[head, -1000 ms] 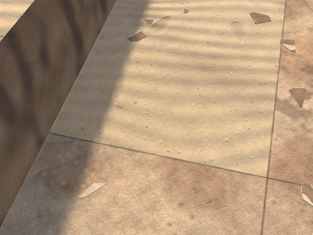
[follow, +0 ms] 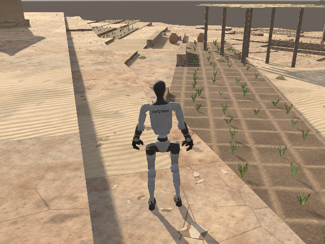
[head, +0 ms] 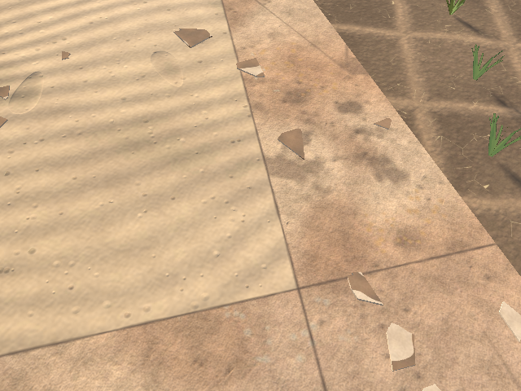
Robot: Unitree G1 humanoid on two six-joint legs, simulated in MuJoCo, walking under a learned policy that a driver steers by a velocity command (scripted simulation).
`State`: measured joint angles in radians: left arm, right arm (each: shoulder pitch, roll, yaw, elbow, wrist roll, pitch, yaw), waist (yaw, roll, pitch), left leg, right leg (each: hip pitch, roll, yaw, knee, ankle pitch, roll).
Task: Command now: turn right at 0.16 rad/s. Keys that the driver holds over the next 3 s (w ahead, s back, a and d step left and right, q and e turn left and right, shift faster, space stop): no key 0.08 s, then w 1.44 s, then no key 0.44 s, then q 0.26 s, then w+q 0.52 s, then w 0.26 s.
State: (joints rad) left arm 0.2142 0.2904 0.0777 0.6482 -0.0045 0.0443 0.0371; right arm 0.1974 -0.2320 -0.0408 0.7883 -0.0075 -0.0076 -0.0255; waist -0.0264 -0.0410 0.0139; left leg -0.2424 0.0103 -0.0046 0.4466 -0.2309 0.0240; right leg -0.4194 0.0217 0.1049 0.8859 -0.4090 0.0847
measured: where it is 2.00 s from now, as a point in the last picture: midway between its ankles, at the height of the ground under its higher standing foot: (238, 286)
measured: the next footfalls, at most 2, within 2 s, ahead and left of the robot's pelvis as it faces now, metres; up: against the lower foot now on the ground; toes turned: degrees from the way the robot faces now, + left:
right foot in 0.10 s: +0.02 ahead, -0.15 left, +0.00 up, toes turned +3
left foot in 0.40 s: +0.09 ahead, +0.10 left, +0.00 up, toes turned +1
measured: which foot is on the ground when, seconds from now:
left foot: down 0.00-0.12, up 0.14-0.38, down 0.40-0.92, up 0.94-1.00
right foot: up 0.00-0.08, down 0.10-0.40, up 0.42-0.90, down 0.92-1.00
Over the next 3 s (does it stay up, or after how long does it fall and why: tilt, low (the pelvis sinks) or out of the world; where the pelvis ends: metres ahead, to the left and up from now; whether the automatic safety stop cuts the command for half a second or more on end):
stays up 1.02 0.11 0.00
